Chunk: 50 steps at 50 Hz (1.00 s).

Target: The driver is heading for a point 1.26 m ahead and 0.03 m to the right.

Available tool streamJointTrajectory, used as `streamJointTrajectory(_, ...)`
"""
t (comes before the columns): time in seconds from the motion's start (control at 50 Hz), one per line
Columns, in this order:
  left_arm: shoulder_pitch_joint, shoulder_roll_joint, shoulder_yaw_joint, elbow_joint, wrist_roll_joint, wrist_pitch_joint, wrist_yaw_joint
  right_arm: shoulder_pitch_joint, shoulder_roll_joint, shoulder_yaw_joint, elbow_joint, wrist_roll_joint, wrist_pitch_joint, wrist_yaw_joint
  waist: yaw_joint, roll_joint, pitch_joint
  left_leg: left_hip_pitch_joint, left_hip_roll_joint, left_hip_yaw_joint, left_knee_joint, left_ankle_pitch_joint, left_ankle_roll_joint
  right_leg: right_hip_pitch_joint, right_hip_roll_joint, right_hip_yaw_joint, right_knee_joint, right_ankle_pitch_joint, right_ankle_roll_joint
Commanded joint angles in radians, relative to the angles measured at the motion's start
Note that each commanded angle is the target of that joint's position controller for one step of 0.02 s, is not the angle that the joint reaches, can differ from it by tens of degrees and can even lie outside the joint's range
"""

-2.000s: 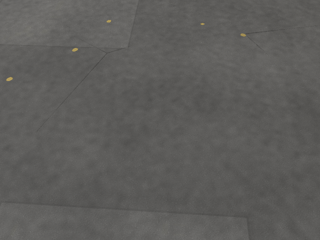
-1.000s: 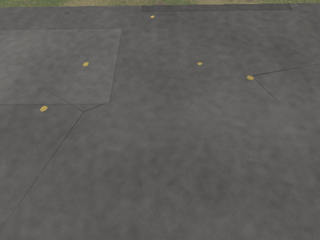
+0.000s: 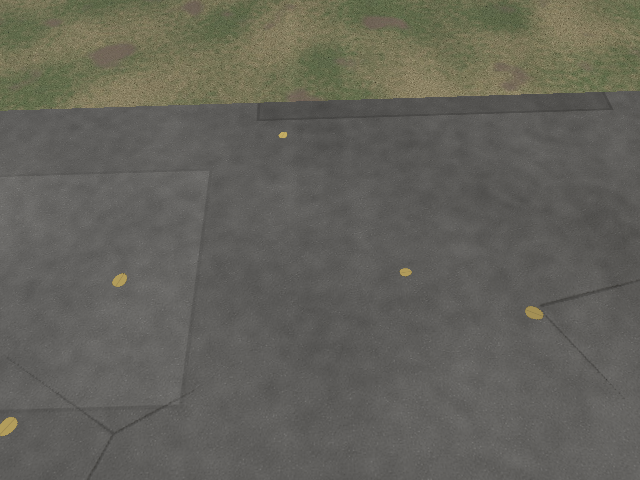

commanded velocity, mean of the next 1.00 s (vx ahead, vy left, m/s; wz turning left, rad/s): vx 0.42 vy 0.00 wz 0.00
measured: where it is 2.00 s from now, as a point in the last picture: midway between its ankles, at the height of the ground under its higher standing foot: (304, 410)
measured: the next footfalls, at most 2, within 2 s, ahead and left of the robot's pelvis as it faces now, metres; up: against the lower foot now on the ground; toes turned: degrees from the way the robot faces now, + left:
left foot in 0.52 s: +0.47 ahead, +0.14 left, +0.00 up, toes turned +3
right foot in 0.98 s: +0.68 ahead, -0.08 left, +0.00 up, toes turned -1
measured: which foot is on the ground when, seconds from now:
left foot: up 0.00-0.50, down 0.52-1.00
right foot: down 0.00-0.52, up 0.54-0.96, down 0.98-1.00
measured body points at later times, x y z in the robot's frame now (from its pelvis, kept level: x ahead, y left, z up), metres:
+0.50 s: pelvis +0.28 +0.02 +0.01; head +0.31 +0.02 +0.46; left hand +0.23 +0.29 -0.13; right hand +0.49 -0.21 -0.09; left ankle +0.43 +0.14 -0.71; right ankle +0.12 -0.10 -0.72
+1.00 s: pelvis +0.52 +0.03 +0.01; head +0.54 +0.03 +0.46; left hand +0.69 +0.28 -0.10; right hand +0.55 -0.23 -0.14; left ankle +0.43 +0.13 -0.72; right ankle +0.65 -0.07 -0.72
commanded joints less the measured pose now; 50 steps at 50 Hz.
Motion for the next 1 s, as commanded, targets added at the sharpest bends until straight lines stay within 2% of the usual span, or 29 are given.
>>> streamJointTrajectory(0.02, 0.439, 0.229, 0.062, 0.070, 0.000, 0.004, 0.007, 0.056, -0.052, 0.010, -0.066, 0.003, -0.052, 0.013, 0.170, -0.228, -0.391, -0.679, -0.057, -0.146, 0.738, -0.116, 0.031, 0.907, -0.361, 0.765, -0.240, -0.258, -0.262)
streamJointTrajectory(0.04, 0.349, 0.184, 0.047, 0.056, -0.002, 0.000, 0.010, -0.041, -0.121, -0.009, -0.097, 0.031, -0.068, 0.017, 0.158, -0.181, -0.247, -0.763, -0.001, -0.145, 0.781, -0.057, 0.052, 0.790, -0.331, 0.622, -0.250, -0.255, -0.212)
streamJointTrajectory(0.06, 0.262, 0.157, 0.037, 0.033, 0.003, -0.002, 0.011, -0.101, -0.124, -0.010, -0.111, 0.034, -0.073, 0.011, 0.131, -0.105, -0.160, -0.745, 0.056, -0.115, 0.745, 0.040, 0.059, 0.641, -0.297, 0.496, -0.271, -0.172, -0.185)
streamJointTrajectory(0.08, 0.204, 0.127, 0.028, 0.026, 0.013, -0.005, 0.008, -0.131, -0.119, -0.016, -0.113, 0.020, -0.069, 0.004, 0.103, -0.062, -0.094, -0.704, 0.090, -0.103, 0.680, 0.108, 0.058, 0.502, -0.263, 0.405, -0.303, -0.087, -0.173)
streamJointTrajectory(0.12, 0.174, 0.091, 0.017, 0.031, 0.024, -0.010, 0.004, -0.093, -0.082, -0.020, -0.103, 0.012, -0.042, -0.001, 0.049, -0.094, -0.067, -0.591, 0.127, -0.110, 0.599, 0.172, 0.055, 0.366, -0.217, 0.306, -0.360, -0.022, -0.159)
streamJointTrajectory(0.16, 0.202, 0.115, 0.021, 0.047, 0.018, -0.015, 0.011, -0.097, -0.056, -0.018, -0.106, 0.008, -0.025, -0.003, 0.037, -0.084, -0.042, -0.592, 0.137, -0.098, 0.530, 0.207, 0.041, 0.325, -0.210, 0.253, -0.403, 0.021, -0.174)
streamJointTrajectory(0.22, 0.252, 0.149, 0.029, 0.066, 0.016, -0.012, 0.030, -0.202, -0.062, -0.022, -0.143, -0.005, -0.020, -0.004, 0.054, -0.054, -0.004, -0.683, 0.141, -0.094, 0.370, 0.352, 0.010, 0.351, -0.210, 0.207, -0.435, 0.078, -0.178)
streamJointTrajectory(0.3, 0.301, 0.151, 0.026, 0.084, 0.006, -0.005, 0.042, -0.328, -0.039, -0.012, -0.176, -0.001, -0.028, 0.011, 0.088, -0.063, 0.025, -0.652, 0.105, -0.057, 0.138, 0.544, 0.003, 0.364, -0.166, 0.113, -0.446, 0.092, -0.141)
streamJointTrajectory(0.38, 0.378, 0.159, 0.030, 0.121, -0.002, 0.008, 0.045, -0.442, -0.036, 0.000, -0.213, 0.008, -0.034, 0.030, 0.126, -0.058, 0.062, -0.652, 0.076, -0.038, 0.014, 0.553, 0.011, 0.459, -0.196, 0.097, -0.423, 0.082, -0.138)
streamJointTrajectory(0.42, 0.395, 0.167, 0.035, 0.135, -0.005, 0.019, 0.048, -0.473, -0.046, 0.001, -0.233, 0.011, -0.039, 0.042, 0.125, -0.062, 0.072, -0.666, 0.071, -0.045, -0.023, 0.500, 0.030, 0.532, -0.230, 0.104, -0.384, 0.118, -0.130)
streamJointTrajectory(0.46, 0.383, 0.180, 0.042, 0.138, -0.008, 0.029, 0.052, -0.448, -0.070, -0.005, -0.236, 0.012, -0.045, 0.051, 0.095, -0.077, 0.054, -0.612, 0.054, -0.036, -0.048, 0.426, 0.056, 0.581, -0.254, 0.108, -0.329, 0.222, -0.113)
streamJointTrajectory(0.48, 0.363, 0.189, 0.045, 0.133, -0.008, 0.033, 0.053, -0.396, -0.092, -0.014, -0.225, 0.011, -0.048, 0.051, 0.061, -0.091, 0.020, -0.524, 0.027, -0.014, -0.056, 0.393, 0.072, 0.587, -0.249, 0.098, -0.269, 0.365, -0.100)
streamJointTrajectory(0.5, 0.338, 0.185, 0.043, 0.127, -0.010, 0.038, 0.053, -0.283, -0.121, -0.032, -0.192, 0.007, -0.049, 0.049, -0.003, -0.091, -0.048, -0.362, -0.008, 0.018, -0.075, 0.395, 0.094, 0.569, -0.215, 0.066, -0.139, 0.521, -0.080)
streamJointTrajectory(0.52, 0.336, 0.155, 0.031, 0.117, -0.004, 0.041, 0.054, -0.104, -0.174, -0.058, -0.137, 0.002, -0.048, 0.041, -0.071, -0.061, -0.164, -0.096, 0.014, -0.009, -0.049, 0.416, 0.129, 0.459, -0.158, 0.025, 0.078, 0.499, -0.049)
streamJointTrajectory(0.54, 0.427, 0.068, 0.003, 0.094, 0.012, 0.031, 0.047, 0.047, -0.272, -0.081, -0.109, -0.017, -0.045, 0.034, -0.062, 0.127, -0.331, 0.306, 0.269, -0.382, -0.049, 0.354, 0.258, 0.103, -0.039, -0.020, 0.468, 0.139, 0.014)
streamJointTrajectory(0.56, 0.455, 0.022, -0.015, 0.105, 0.008, 0.006, 0.039, 0.076, -0.249, -0.069, -0.096, -0.006, -0.041, 0.040, -0.050, 0.270, -0.418, 0.432, 0.379, -0.749, -0.223, 0.198, 0.339, -0.123, 0.084, 0.093, 0.680, -0.503, 0.035)
streamJointTrajectory(0.58, 0.357, 0.126, 0.013, 0.088, -0.022, -0.013, 0.032, 0.019, -0.177, -0.046, -0.104, 0.004, -0.045, 0.039, -0.060, 0.193, -0.301, 0.351, 0.342, -0.674, -0.253, 0.098, 0.287, -0.237, 0.019, 0.160, 0.777, -0.486, 0.013)
streamJointTrajectory(0.6, 0.276, 0.149, 0.018, 0.064, -0.035, -0.024, 0.033, -0.072, -0.143, -0.035, -0.126, 0.003, -0.047, 0.036, -0.040, 0.143, -0.181, 0.205, 0.311, -0.538, -0.274, 0.137, 0.248, -0.271, -0.034, 0.129, 0.764, -0.387, -0.004)
streamJointTrajectory(0.62, 0.238, 0.147, 0.022, 0.060, -0.027, -0.024, 0.040, -0.144, -0.114, -0.025, -0.140, -0.007, -0.048, 0.037, -0.012, 0.076, -0.110, 0.056, 0.276, -0.435, -0.307, 0.214, 0.231, -0.231, -0.079, 0.107, 0.712, -0.296, -0.005)
streamJointTrajectory(0.64, 0.239, 0.136, 0.029, 0.063, -0.017, -0.014, 0.046, -0.185, -0.086, -0.016, -0.145, -0.019, -0.051, 0.040, 0.023, 0.074, -0.065, -0.060, 0.242, -0.357, -0.341, 0.281, 0.217, -0.172, -0.111, 0.109, 0.653, -0.237, -0.003)
streamJointTrajectory(0.68, 0.278, 0.093, 0.028, 0.074, -0.011, 0.012, 0.049, -0.199, -0.070, -0.009, -0.139, -0.025, -0.055, 0.042, 0.064, 0.090, -0.046, -0.164, 0.213, -0.274, -0.386, 0.416, 0.217, -0.080, -0.129, 0.107, 0.592, -0.199, 0.007)
streamJointTrajectory(0.72, 0.275, 0.079, 0.029, 0.069, 0.000, 0.026, 0.057, -0.177, -0.098, -0.012, -0.120, -0.027, -0.059, 0.033, 0.086, 0.069, -0.030, -0.203, 0.206, -0.182, -0.377, 0.739, 0.232, -0.071, -0.119, 0.088, 0.527, -0.174, 0.036)
streamJointTrajectory(0.76, 0.228, 0.071, 0.026, 0.049, 0.014, 0.030, 0.058, -0.165, -0.111, -0.012, -0.109, -0.029, -0.053, 0.018, 0.088, 0.060, -0.029, -0.204, 0.184, -0.102, -0.356, 0.924, 0.223, -0.079, -0.109, 0.074, 0.398, -0.081, 0.061)
streamJointTrajectory(0.8, 0.168, 0.049, 0.016, 0.035, 0.015, 0.029, 0.051, -0.164, -0.110, -0.008, -0.104, -0.025, -0.043, 0.008, 0.073, 0.069, -0.037, -0.220, 0.136, -0.028, -0.345, 0.946, 0.190, -0.013, -0.084, 0.049, 0.222, 0.049, 0.060)
streamJointTrajectory(0.84, 0.099, 0.047, 0.010, 0.021, 0.011, 0.030, 0.045, -0.124, -0.126, -0.008, -0.085, -0.023, -0.036, 0.003, 0.040, 0.071, -0.052, -0.191, 0.132, -0.017, -0.338, 0.916, 0.179, 0.036, -0.053, 0.033, 0.112, 0.147, 0.061)
streamJointTrajectory(0.92, 0.050, 0.081, 0.011, 0.007, 0.015, 0.031, 0.035, -0.110, -0.124, -0.007, -0.053, -0.011, -0.015, -0.002, 0.030, 0.079, -0.048, -0.085, 0.177, -0.062, -0.267, 0.868, 0.178, 0.050, -0.035, 0.055, 0.009, 0.103, 0.037)
streamJointTrajectory(0.96, 0.103, 0.104, 0.019, 0.024, 0.024, 0.023, 0.030, -0.135, -0.122, -0.008, -0.047, -0.001, -0.003, -0.006, 0.073, 0.064, -0.064, -0.059, 0.171, -0.076, -0.171, 0.829, 0.148, 0.131, -0.019, 0.048, -0.088, 0.120, 0.009)
streamJointTrajectory(0.98, 0.153, 0.143, 0.032, 0.045, 0.032, 0.019, 0.034, -0.105, -0.114, -0.006, -0.042, -0.005, -0.001, -0.007, 0.085, 0.025, -0.094, -0.067, 0.118, -0.063, -0.092, 0.796, 0.108, 0.240, -0.027, 0.059, -0.149, 0.333, -0.012)
streamJointTrajectory(1.0, 0.196, 0.207, 0.043, 0.052, 0.042, 0.019, 0.040, -0.052, -0.092, 0.001, -0.046, -0.027, -0.008, -0.006, 0.058, -0.052, -0.177, -0.158, 0.049, -0.030, 0.032, 0.609, 0.062, 0.428, -0.130, 0.146, -0.072, 0.733, -0.057)
Keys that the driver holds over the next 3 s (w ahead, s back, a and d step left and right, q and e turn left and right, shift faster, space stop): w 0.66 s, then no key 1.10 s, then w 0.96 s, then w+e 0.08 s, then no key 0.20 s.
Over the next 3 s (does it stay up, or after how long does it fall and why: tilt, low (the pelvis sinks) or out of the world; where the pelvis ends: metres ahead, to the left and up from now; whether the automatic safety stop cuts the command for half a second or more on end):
stays up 1.16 0.06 0.01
